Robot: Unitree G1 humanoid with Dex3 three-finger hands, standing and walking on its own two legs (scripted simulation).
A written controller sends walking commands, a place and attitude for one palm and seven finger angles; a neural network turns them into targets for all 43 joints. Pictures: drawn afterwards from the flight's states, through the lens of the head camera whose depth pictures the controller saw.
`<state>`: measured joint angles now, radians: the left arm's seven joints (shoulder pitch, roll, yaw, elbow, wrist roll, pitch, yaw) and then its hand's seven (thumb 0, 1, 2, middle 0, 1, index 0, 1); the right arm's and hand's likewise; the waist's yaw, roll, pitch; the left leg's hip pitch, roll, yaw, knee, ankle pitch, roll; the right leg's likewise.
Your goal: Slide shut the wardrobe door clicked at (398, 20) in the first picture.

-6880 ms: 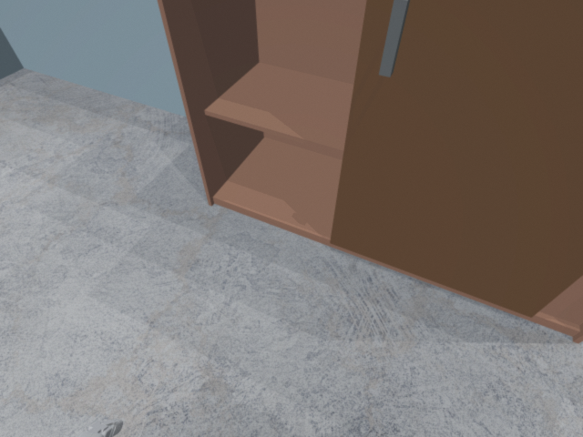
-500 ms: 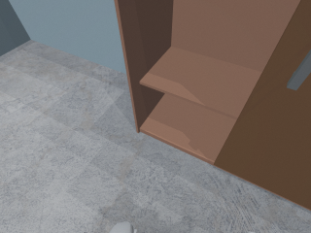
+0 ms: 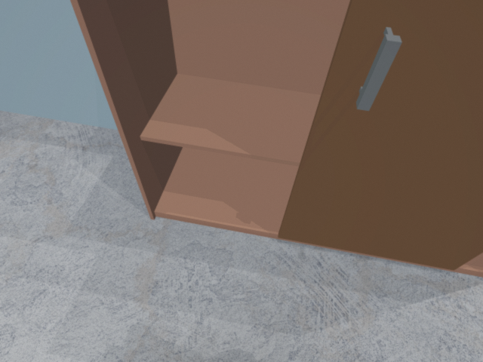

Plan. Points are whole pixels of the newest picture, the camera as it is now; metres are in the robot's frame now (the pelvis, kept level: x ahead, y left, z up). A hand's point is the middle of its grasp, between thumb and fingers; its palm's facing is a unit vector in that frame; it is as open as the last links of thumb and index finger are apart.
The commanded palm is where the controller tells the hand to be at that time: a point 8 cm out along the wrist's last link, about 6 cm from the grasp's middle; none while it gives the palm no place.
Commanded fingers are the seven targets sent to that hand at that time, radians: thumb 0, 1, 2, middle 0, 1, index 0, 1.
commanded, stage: turn to face it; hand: right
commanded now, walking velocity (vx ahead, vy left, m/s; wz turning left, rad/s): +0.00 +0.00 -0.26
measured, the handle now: (375, 69) +0.67 -0.24 +0.15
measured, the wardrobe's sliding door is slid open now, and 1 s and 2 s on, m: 0.60 0.60 0.60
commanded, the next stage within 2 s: take the last steps up to it in 0.04 s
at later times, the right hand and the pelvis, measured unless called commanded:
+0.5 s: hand out of the picture +0.05 -0.23 -0.17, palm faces +0.12 +0.97 -0.19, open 7.4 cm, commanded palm none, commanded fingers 0.00 -0.90 -0.90 0.20 0.30 0.20 0.30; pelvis +0.02 -0.04 +0.00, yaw -6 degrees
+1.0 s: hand out of the picture +0.06 -0.18 -0.18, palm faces +0.26 +0.96 -0.12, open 7.4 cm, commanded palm none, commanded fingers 0.00 -0.90 -0.90 0.20 0.30 0.20 0.30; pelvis +0.15 -0.05 +0.00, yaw -9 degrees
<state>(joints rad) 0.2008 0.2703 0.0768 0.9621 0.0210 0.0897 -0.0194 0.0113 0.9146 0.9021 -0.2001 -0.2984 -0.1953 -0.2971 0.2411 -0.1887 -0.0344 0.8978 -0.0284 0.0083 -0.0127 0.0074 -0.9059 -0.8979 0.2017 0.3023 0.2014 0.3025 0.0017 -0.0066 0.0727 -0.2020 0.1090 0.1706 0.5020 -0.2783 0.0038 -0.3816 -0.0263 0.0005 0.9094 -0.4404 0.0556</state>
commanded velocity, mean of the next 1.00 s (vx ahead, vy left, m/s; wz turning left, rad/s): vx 0.16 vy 0.02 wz -0.07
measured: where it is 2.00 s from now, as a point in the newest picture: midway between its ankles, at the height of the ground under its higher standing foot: outside the picture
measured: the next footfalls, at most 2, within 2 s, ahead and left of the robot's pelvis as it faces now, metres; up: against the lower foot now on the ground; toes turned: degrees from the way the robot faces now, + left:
right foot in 0.12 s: +0.02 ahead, -0.14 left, +0.00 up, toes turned -6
left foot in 0.58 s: +0.13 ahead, +0.08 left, +0.00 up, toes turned +0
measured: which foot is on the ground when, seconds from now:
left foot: down 0.00-0.12, up 0.14-0.56, down 0.58-1.00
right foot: up 0.00-0.10, down 0.12-0.58, up 0.60-1.00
